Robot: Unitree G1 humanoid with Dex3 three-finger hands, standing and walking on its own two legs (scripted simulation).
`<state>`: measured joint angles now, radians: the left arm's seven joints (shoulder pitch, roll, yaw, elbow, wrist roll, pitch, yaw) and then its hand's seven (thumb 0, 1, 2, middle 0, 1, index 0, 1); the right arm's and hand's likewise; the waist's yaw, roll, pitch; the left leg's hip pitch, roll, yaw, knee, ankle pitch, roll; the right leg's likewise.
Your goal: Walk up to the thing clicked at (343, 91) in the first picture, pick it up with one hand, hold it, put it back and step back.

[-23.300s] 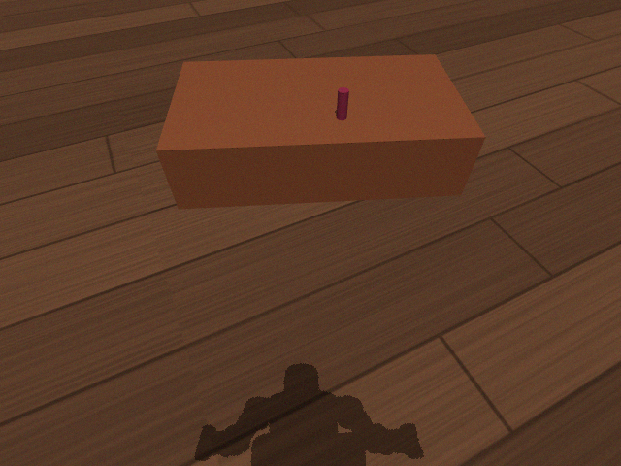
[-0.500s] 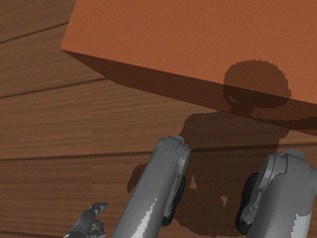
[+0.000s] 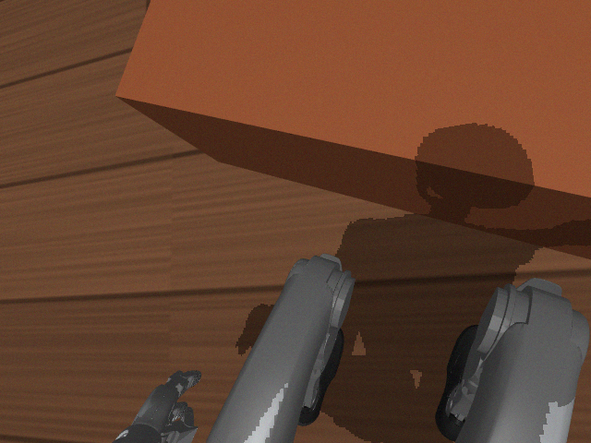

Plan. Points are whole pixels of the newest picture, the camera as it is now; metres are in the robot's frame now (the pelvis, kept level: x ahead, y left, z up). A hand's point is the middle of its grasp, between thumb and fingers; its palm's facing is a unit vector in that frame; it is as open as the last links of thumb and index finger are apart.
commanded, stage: withdraw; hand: right
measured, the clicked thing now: out of the picture +0.53 -0.41 +0.01
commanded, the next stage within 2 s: rise in 0.44 s
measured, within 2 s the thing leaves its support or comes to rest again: neither
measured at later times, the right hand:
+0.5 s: hand out of the picture +0.53 -0.45 +0.12, palm faces +0.53 +0.85 -0.03, open 14.6 cm
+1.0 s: hand out of the picture +0.44 -0.51 +0.21, palm faces +0.60 +0.69 -0.41, open 16.2 cm
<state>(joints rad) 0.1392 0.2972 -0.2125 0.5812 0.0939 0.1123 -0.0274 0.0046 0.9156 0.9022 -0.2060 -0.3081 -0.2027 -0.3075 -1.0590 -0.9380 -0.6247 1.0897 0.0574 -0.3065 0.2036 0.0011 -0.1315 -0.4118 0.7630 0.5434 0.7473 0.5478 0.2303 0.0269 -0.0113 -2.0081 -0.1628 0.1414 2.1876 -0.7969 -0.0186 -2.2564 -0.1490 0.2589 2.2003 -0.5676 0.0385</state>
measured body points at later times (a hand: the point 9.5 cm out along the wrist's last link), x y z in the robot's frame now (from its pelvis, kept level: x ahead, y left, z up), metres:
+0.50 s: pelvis +0.00 +0.00 +0.04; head +0.24 -0.10 +0.40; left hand +0.08 +0.26 -0.06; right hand +0.49 -0.50 +0.12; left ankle +0.07 +0.11 -0.35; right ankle +0.09 -0.16 -0.35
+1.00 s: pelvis +0.03 -0.02 +0.19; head +0.21 -0.11 +0.60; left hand +0.12 +0.23 +0.09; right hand +0.40 -0.54 +0.23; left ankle +0.07 +0.11 -0.35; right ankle +0.09 -0.16 -0.35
